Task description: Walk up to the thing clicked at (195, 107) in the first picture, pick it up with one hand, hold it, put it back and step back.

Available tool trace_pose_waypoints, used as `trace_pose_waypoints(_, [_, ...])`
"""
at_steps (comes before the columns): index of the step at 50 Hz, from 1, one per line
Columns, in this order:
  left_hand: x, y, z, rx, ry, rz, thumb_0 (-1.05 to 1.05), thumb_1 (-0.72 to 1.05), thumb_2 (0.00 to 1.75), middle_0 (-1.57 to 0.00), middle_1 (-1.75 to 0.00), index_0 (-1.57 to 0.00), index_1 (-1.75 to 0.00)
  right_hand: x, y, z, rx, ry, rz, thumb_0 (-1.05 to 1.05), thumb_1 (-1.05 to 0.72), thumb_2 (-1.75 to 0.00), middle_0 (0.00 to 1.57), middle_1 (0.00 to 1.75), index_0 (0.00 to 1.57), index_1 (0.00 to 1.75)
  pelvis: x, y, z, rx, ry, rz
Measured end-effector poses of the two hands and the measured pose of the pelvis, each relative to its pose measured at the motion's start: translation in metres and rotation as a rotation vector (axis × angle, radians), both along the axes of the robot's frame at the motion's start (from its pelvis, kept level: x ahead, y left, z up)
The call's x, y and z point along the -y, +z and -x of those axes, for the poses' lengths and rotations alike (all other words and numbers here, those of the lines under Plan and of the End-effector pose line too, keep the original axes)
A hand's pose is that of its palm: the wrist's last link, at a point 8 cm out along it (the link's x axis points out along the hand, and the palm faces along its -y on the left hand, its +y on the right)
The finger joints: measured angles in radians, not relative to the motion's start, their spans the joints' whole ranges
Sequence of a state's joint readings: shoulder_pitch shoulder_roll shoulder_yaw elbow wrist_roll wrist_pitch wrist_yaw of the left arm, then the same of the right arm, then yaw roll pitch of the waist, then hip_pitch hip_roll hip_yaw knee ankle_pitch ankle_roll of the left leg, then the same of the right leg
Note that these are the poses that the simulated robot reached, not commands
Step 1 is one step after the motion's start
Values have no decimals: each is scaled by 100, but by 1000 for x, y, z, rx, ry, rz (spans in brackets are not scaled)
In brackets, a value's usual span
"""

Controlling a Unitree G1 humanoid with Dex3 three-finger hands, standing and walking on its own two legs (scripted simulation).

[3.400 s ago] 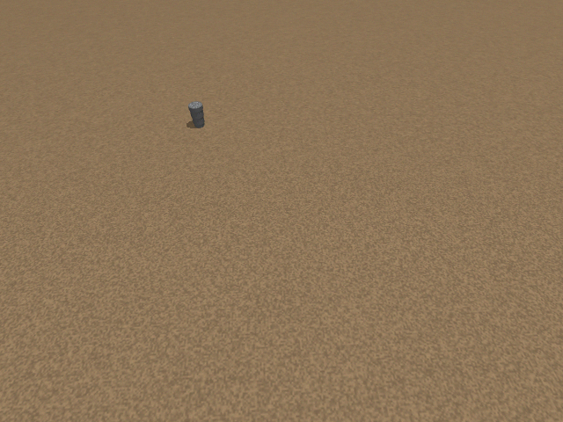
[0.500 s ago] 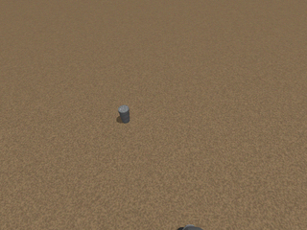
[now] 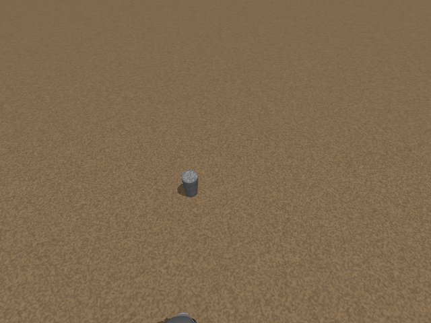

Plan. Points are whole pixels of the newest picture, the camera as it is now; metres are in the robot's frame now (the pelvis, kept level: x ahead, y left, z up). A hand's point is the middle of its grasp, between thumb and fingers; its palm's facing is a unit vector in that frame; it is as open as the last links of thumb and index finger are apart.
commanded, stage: walk up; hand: left
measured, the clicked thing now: (190, 184) +0.93 +0.20 -0.69
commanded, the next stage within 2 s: none
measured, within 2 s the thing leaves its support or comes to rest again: neither
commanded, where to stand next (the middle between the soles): +0.59 -0.01 m, yaw -1 degrees
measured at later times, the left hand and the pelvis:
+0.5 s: hand (113, 269) +0.26 +0.27 -0.13, palm faces -0.08 -0.91 -0.40, open 7.4 cm; pelvis +0.19 -0.02 +0.00, yaw -2 degrees
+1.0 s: hand (128, 228) +0.38 +0.27 -0.15, palm faces +0.00 -0.93 -0.37, open 7.4 cm; pelvis +0.36 -0.01 -0.01, yaw +1 degrees
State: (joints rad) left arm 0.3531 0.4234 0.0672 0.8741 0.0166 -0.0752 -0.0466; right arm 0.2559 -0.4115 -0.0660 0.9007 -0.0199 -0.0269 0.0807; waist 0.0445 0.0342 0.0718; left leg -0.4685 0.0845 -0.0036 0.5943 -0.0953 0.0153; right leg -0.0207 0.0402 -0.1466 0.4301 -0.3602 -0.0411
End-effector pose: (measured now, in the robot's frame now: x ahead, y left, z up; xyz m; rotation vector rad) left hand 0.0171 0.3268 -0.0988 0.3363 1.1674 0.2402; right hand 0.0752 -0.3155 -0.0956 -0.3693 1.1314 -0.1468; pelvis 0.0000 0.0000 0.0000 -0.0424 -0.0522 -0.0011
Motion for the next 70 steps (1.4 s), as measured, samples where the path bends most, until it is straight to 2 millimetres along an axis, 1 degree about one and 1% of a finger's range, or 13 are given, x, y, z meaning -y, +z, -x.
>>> trace_pose_waypoints(6, [-12,-29,-44,-70,20,38,1,90,90,-20,-30,-20,-30,-22,7,-76,93,31,39,0,-91,-90,20,30,21,30,-19,-11,-55,0,-1,-33])
trace_pose_waypoints(13, [-6,-15,-125,-16,-54,74,1,90,90,-20,-30,-20,-30,-29,24,-103,116,-27,31,0,-90,-90,20,30,21,30,-21,6,-101,12,-2,-36])
trace_pose_waypoints(20, [2,2,-192,-4,-92,40,1,90,90,-20,-30,-20,-30,-6,12,-119,53,-67,14,0,-90,-90,21,30,21,30,-7,7,-151,8,-23,-63])
trace_pose_waypoints(27, [26,13,-260,42,-96,-52,1,90,90,-20,-30,-20,-30,36,-28,-159,-10,-101,-17,0,-90,-90,20,30,21,30,27,-11,-210,1,-29,-53])
trace_pose_waypoints(30, [39,20,-276,79,-77,-63,1,90,90,-20,-30,-20,-30,40,-34,-185,-41,-80,-33,1,-91,-90,20,30,21,30,37,-8,-228,5,-23,-62])
trace_pose_waypoints(34, [51,32,-287,70,-53,-55,1,90,90,-20,-30,-20,-30,40,-27,-224,-29,-56,-60,1,-91,-90,20,30,20,30,41,5,-253,5,-21,-65])
trace_pose_waypoints(38, [53,32,-296,38,-43,-46,1,90,90,-21,-30,-20,-30,39,-18,-259,-10,-38,-65,0,-91,-90,20,30,21,30,42,9,-276,3,-18,-54])
trace_pose_waypoints(45, [37,12,-323,14,-16,-14,1,90,90,-21,-30,-20,-30,29,-5,-319,-18,7,-25,0,-91,-90,20,30,21,30,31,4,-321,1,12,-24])
trace_pose_waypoints(52, [10,-25,-369,-29,-5,27,1,90,90,-21,-30,-20,-30,5,5,-387,81,18,42,0,-91,-90,20,30,21,30,3,-12,-371,7,17,-38])
trace_pose_waypoints(57, [8,-20,-412,-26,-43,52,1,90,90,-20,-30,-20,-30,-7,19,-401,102,-20,41,0,-91,-90,20,30,21,30,-4,0,-398,13,16,-30])
trace_pose_waypoints(61, [6,-11,-442,-8,-51,49,1,90,90,-20,-30,-20,-30,-6,19,-405,60,-29,38,0,-90,-90,20,30,21,30,-4,5,-418,13,16,-43])
trace_pose_waypoints(66, [9,1,-474,-31,-75,14,1,90,90,-20,-30,-20,-30,4,6,-414,18,-55,15,0,-90,-90,20,30,21,30,2,4,-446,6,-4,-59])
trace_pose_waypoints(70, [16,7,-503,-19,-82,-46,1,90,90,-20,-30,-20,-30,18,-16,-428,-19,-74,-10,0,-90,-90,20,30,21,30,16,-5,-471,-2,-8,-70])
